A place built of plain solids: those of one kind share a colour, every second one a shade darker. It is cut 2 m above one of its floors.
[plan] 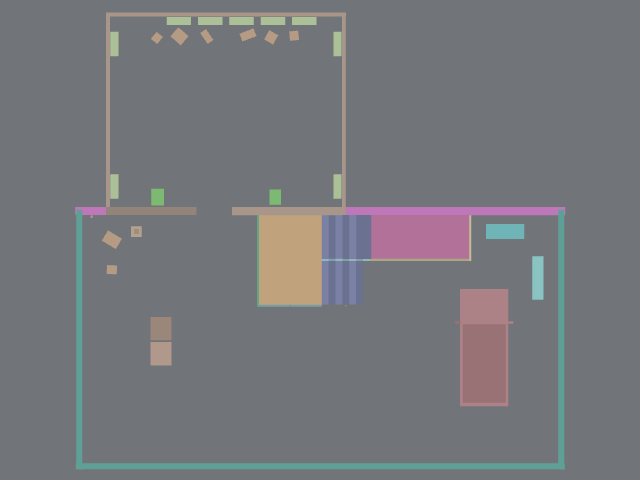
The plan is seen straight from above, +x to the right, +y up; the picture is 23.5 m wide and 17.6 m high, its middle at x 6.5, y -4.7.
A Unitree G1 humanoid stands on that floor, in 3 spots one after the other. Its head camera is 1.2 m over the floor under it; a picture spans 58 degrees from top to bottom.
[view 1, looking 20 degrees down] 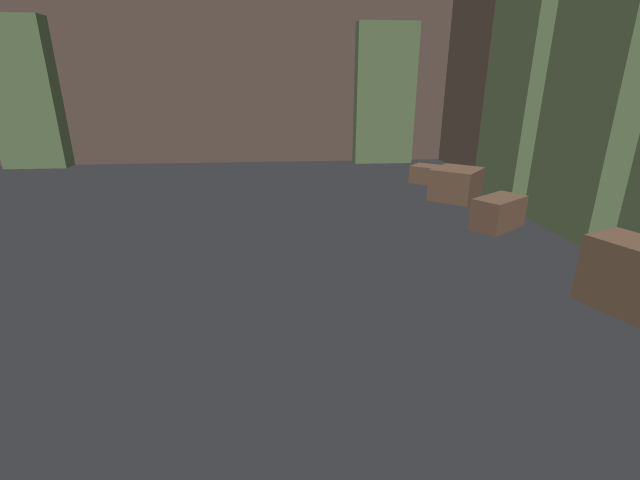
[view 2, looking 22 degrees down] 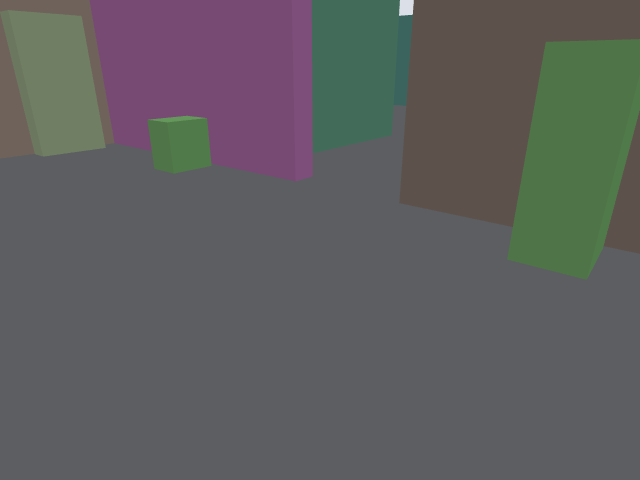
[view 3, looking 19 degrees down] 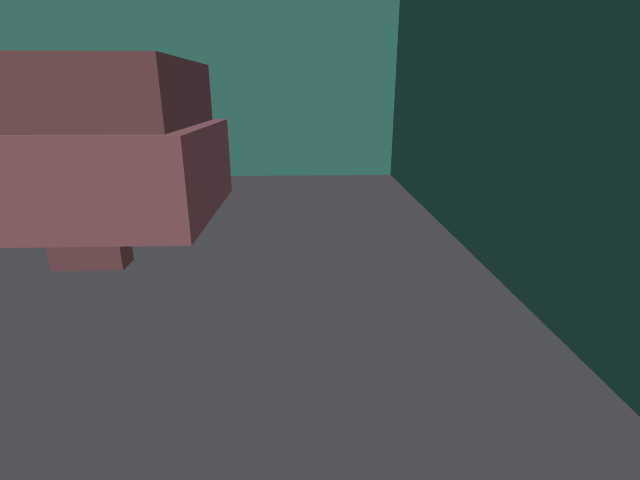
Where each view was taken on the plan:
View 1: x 5.82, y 0.90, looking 175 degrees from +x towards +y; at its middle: ground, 3.51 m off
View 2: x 0.10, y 0.00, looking -51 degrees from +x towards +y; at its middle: ground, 3.20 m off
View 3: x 8.77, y -11.59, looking -2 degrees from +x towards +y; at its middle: ground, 3.69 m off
